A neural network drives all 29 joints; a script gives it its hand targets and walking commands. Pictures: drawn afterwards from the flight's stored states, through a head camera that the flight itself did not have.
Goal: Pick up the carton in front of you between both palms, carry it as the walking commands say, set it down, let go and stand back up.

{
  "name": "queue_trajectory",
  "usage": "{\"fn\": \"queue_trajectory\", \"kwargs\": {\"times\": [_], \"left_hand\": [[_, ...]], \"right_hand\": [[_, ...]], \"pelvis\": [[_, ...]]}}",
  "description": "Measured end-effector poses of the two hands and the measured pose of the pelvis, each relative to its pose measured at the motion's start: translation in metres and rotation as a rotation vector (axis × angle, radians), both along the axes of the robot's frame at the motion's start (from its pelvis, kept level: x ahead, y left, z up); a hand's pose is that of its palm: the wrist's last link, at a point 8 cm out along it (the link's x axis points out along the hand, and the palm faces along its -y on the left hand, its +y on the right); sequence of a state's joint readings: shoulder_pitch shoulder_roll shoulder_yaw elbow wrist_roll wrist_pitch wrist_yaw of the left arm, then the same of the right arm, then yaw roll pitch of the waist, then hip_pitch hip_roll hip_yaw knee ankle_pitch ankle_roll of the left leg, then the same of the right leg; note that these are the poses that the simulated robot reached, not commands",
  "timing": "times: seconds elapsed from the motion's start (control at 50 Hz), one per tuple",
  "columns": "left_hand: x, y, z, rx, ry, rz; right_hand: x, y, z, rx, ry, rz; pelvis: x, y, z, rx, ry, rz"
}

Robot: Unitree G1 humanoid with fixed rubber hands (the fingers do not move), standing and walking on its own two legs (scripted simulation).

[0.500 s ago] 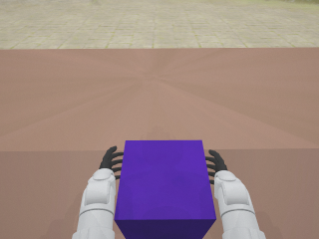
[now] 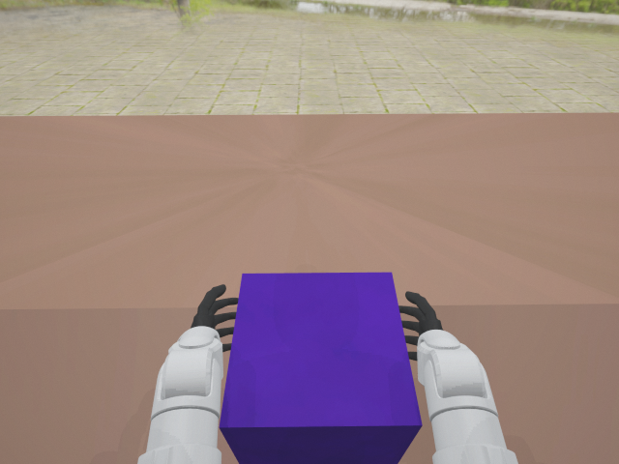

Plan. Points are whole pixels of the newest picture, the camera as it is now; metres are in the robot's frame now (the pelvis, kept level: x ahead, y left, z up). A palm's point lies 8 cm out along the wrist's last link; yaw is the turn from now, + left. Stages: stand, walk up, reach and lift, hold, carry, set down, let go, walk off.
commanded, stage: hold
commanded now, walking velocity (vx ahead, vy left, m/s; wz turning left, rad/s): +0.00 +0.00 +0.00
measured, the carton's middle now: (317, 380) +0.28 +0.00 -0.03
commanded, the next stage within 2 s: carry in 0.82 s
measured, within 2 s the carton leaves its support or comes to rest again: neither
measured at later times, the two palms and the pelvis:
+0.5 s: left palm (206, 338) +0.29 +0.15 +0.06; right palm (430, 342) +0.28 -0.15 +0.05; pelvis -0.01 +0.00 +0.00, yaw +0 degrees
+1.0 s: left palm (198, 325) +0.31 +0.16 +0.06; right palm (418, 325) +0.30 -0.13 +0.06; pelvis +0.02 +0.01 -0.01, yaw +2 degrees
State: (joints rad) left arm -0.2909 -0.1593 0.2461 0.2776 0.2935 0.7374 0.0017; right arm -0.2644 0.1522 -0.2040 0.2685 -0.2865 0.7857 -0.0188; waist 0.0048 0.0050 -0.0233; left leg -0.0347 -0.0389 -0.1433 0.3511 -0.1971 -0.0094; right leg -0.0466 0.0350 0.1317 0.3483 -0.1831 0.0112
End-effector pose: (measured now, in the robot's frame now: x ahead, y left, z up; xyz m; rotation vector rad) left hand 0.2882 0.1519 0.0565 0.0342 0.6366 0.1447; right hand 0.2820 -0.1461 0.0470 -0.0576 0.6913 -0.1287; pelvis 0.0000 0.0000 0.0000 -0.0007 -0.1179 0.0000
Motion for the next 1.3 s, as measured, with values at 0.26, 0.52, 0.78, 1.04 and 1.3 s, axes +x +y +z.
{"fn": "queue_trajectory", "kwargs": {"times": [0.26, 0.52, 0.78, 1.04, 1.3], "left_hand": [[-0.002, -0.002, 0.001, -0.003, -0.001, 0.009], [0.001, -0.001, 0.001, -0.001, 0.001, 0.008], [0.002, 0.000, 0.000, 0.001, 0.005, -0.001], [0.024, 0.020, 0.011, -0.037, -0.082, 0.031], [0.101, 0.006, 0.033, -0.069, -0.072, 0.026]], "right_hand": [[-0.001, -0.002, 0.001, 0.006, -0.002, -0.008], [0.003, -0.001, 0.001, 0.000, -0.001, -0.004], [0.002, 0.000, 0.000, -0.003, 0.003, -0.002], [0.032, 0.019, 0.019, 0.018, -0.086, -0.013], [0.101, 0.005, 0.038, 0.079, -0.079, -0.072]], "pelvis": [[-0.009, -0.002, -0.001, -0.001, -0.004, 0.002], [-0.004, -0.002, -0.001, -0.001, -0.002, 0.004], [0.000, 0.000, 0.000, -0.001, -0.002, 0.002], [0.028, 0.016, -0.011, 0.008, 0.149, 0.025], [0.135, 0.009, -0.013, -0.034, 0.215, 0.042]]}}
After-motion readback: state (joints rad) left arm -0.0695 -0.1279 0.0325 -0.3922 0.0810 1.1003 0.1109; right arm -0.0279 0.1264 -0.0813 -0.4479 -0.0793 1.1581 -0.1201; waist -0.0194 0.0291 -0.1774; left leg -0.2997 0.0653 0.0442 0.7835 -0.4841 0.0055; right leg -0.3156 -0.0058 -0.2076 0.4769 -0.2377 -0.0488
